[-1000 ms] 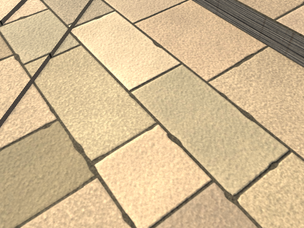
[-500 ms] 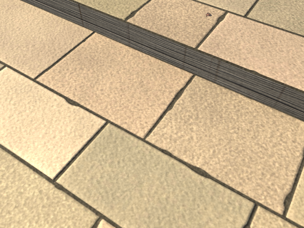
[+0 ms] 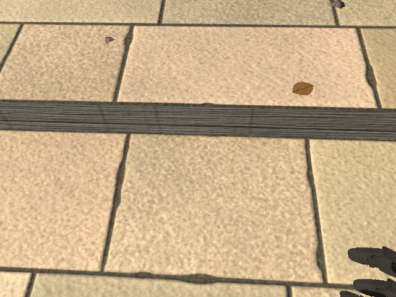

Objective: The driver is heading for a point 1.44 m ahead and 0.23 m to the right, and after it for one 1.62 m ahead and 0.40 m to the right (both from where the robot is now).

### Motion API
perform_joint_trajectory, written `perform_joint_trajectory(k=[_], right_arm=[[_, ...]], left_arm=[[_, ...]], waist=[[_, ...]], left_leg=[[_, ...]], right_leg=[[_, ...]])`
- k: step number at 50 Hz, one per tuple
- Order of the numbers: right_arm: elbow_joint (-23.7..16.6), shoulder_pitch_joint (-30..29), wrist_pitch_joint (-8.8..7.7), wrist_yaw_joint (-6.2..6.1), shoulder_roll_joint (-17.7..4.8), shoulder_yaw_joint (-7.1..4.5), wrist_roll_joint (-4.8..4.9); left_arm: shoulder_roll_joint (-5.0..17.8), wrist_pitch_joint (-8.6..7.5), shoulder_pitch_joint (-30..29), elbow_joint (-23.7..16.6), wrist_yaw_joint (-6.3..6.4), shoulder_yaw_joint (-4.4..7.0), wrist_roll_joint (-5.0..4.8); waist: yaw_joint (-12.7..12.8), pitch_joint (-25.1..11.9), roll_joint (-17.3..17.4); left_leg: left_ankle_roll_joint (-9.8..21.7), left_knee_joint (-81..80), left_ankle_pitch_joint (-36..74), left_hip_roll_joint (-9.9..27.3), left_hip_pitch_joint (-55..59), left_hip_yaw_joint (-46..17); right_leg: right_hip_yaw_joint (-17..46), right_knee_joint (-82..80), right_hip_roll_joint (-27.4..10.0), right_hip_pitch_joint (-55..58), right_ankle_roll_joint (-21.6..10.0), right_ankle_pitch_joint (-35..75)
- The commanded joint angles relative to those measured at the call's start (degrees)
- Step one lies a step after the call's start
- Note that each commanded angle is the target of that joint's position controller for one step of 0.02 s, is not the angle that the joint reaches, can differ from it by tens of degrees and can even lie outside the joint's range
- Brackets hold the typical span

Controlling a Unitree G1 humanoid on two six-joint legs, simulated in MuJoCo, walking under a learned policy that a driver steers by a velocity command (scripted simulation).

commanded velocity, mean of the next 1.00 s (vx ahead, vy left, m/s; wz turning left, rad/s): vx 0.02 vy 0.00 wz -0.39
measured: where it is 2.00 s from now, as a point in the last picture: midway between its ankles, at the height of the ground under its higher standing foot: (224, 265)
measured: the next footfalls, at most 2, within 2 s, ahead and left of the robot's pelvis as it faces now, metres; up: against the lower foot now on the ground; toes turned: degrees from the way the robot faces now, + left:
left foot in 0.22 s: +0.22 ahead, +0.17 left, +0.00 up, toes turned -23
right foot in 0.58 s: +0.06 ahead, -0.04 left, +0.00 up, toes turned -17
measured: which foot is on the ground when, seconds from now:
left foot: up 0.00-0.20, down 0.22-1.00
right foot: down 0.00-0.20, up 0.22-0.56, down 0.58-1.00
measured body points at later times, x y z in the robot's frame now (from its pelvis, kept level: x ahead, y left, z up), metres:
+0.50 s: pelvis +0.08 +0.08 +0.01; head +0.12 +0.08 +0.45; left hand +0.33 +0.29 -0.09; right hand +0.12 -0.22 -0.10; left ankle +0.18 +0.18 -0.73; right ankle +0.02 -0.04 -0.69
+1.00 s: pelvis +0.10 +0.05 +0.00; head +0.10 +0.04 +0.45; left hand +0.29 +0.23 -0.11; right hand +0.10 -0.24 -0.12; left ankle +0.18 +0.18 -0.73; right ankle +0.02 -0.03 -0.73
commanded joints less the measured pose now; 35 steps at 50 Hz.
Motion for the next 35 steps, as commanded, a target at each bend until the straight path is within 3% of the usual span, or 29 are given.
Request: perform_joint_trajectory(k=[1,6,9,10,11,12,13,14,15,16,18,20,23,25,27,28,29,30,31,32,33,35], right_arm=[[-1.3,6.1,0.78,-0.18,-5.3,-2.26,0.45],[-2.4,1.5,0.77,0.26,-5.2,-2.84,0.74],[-1.2,4.6,-0.17,0.75,-6.7,-4.14,1.09],[-0.6,5.8,-0.32,0.81,-7.2,-4.46,0.81],[-2.0,4.1,0.24,0.52,-9.9,-4.78,-0.09],[-2.1,5.3,0.88,0.65,-11.5,-5.11,-2.36],[-2.6,4.5,0.92,0.54,-9.8,-5.06,-1.61],[-3.2,3.2,1.22,0.31,-6.8,-4.22,-0.82],[-3.4,3.0,1.78,0.06,-5.8,-3.74,-0.20],[-3.2,3.0,2.19,-0.10,-6.1,-3.53,0.33],[-2.3,4.4,2.78,-0.25,-6.1,-3.26,0.09],[-1.4,6.3,3.24,-0.21,-6.1,-3.34,0.02],[-0.5,7.4,3.74,0.02,-7.3,-3.77,0.49],[0.4,9.1,4.12,0.02,-8.1,-3.93,0.91],[1.2,9.5,4.38,-0.05,-7.8,-3.59,1.64],[2.0,11.2,4.25,-0.06,-7.2,-3.34,2.07],[2.9,13.6,3.68,0.13,-6.5,-3.03,1.89],[1.7,14.2,2.57,0.68,-3.2,-2.07,0.16],[0.6,10.3,1.96,0.63,-2.4,-1.74,-0.52],[1.0,8.8,1.89,0.60,-3.4,-1.94,-0.67],[1.5,8.1,1.92,0.60,-2.7,-1.84,-0.79],[2.3,9.2,2.40,0.19,-3.7,-2.10,-0.78]], left_arm=[[11.2,1.03,-2.8,-5.1,2.26,3.78,-0.56],[9.1,2.14,-2.5,-5.4,2.51,3.37,-0.46],[7.6,2.11,-3.4,-5.9,2.14,2.99,-0.44],[5.4,2.09,-1.8,-5.6,1.99,2.30,-0.57],[1.3,2.10,4.6,-4.5,1.73,1.05,0.36],[5.9,1.65,4.8,-6.0,1.53,2.13,-0.08],[10.5,1.21,5.2,-4.8,1.47,3.27,0.46],[12.1,1.53,3.7,-3.1,1.60,3.77,0.11],[10.6,2.17,3.2,-2.0,1.99,3.49,0.18],[9.0,2.49,3.0,-2.0,2.13,2.90,0.36],[5.9,2.21,1.6,-2.4,1.88,1.66,0.12],[4.3,1.71,0.3,-2.6,1.91,0.84,0.09],[3.1,1.33,-0.6,-2.1,1.51,-0.06,0.38],[3.6,1.17,-0.2,-1.1,1.19,-0.03,0.20],[3.1,1.02,2.8,1.0,0.77,0.00,0.23],[2.9,0.93,3.8,1.8,0.62,-0.05,0.51],[4.7,0.88,3.7,1.4,0.68,0.06,1.12],[9.5,1.06,3.1,1.2,0.99,1.01,2.35],[5.5,0.71,0.8,1.5,0.52,-0.09,3.08],[2.1,0.13,-2.3,0.6,0.31,-1.25,3.23],[1.2,-0.40,-1.8,1.5,0.26,-1.49,3.18],[2.6,-1.35,-0.7,2.7,0.23,-1.35,2.62]], waist=[[-3.9,-17.9,-0.4],[-1.9,-14.4,-7.3],[-3.2,-14.2,-10.0],[-3.0,-14.9,-7.1],[0.7,-17.7,4.8],[1.2,-14.7,14.7],[1.1,-13.6,12.7],[-0.2,-11.7,7.9],[-0.6,-10.9,5.0],[-1.0,-9.8,4.7],[-1.9,-9.3,5.8],[-3.2,-10.9,8.5],[-4.2,-12.2,11.8],[-5.0,-12.2,12.9],[-3.4,-12.2,12.0],[-2.8,-11.9,10.9],[-3.3,-12.6,7.8],[-5.5,-14.0,-5.1],[-4.3,-12.5,-10.3],[-4.4,-10.1,-7.8],[-4.1,-9.5,-7.3],[-3.8,-7.1,-7.8]], left_leg=[[-1.7,-7.7,7.1,-3.1,6.5,2.4],[-0.9,-20.4,10.8,-4.8,10.7,0.8],[1.0,-33.6,15.8,-3.4,17.8,0.9],[3.2,-39.3,23.0,0.6,23.6,0.4],[8.9,-38.7,31.7,13.6,31.7,-11.1],[18.6,-41.4,35.7,21.7,29.1,-24.4],[21.3,-41.6,29.9,22.8,26.8,-27.2],[19.5,-40.4,24.8,18.8,24.8,-19.5],[17.1,-39.9,20.5,15.0,23.7,-14.6],[16.6,-40.4,20.4,13.6,22.3,-12.4],[16.2,-41.3,22.0,10.6,21.8,-7.3],[16.5,-41.2,21.4,9.8,25.4,-5.3],[17.3,-41.4,19.3,10.7,26.2,-4.9],[17.7,-41.0,19.3,11.8,26.4,-5.9],[16.5,-39.1,20.2,11.5,24.7,-5.3],[14.7,-38.2,20.3,10.6,22.1,-4.2],[11.3,-36.3,17.8,9.6,17.5,-2.3],[6.8,-29.4,11.0,3.6,12.3,5.4],[4.0,-30.6,2.7,1.9,15.9,8.6],[2.9,-30.9,6.1,2.4,19.2,8.1],[2.5,-32.3,10.8,2.1,20.5,8.2],[2.2,-33.3,15.3,2.7,21.9,7.4]], right_leg=[[16.8,-3.0,-12.9,7.8,-7.4,24.4],[21.5,-2.0,-10.6,5.8,-3.5,7.3],[24.2,2.8,-9.7,7.3,-1.2,2.7],[21.3,8.4,-7.2,5.1,0.8,-8.0],[12.9,21.2,-1.3,-1.1,3.6,-28.9],[6.2,31.4,2.0,-9.7,6.8,-35.9],[4.6,40.0,-2.8,-11.6,9.4,-31.6],[3.7,43.1,-4.4,-11.5,10.4,-27.0],[2.7,45.2,-4.8,-11.1,11.1,-24.2],[1.5,47.2,-4.7,-11.3,11.6,-22.4],[-1.8,43.6,-5.2,-9.7,12.0,-20.6],[-3.7,35.4,-6.5,-8.4,12.3,-21.1],[-6.1,21.8,-9.1,-1.5,11.7,-22.7],[-7.4,14.0,-9.3,2.0,10.9,-20.6],[-8.7,1.5,-8.6,8.3,9.0,-12.7],[-8.7,-5.2,-8.3,12.6,7.2,-8.3],[-4.6,-6.1,-11.8,18.3,5.0,-3.8],[5.4,-4.6,-20.7,20.4,0.9,3.5],[8.2,-6.8,-24.5,10.4,-3.4,-0.3],[6.1,-7.7,-21.8,7.7,-2.6,-6.5],[4.0,-7.2,-18.9,7.3,-0.1,-11.0],[3.2,-7.4,-17.3,5.0,2.0,-12.6]])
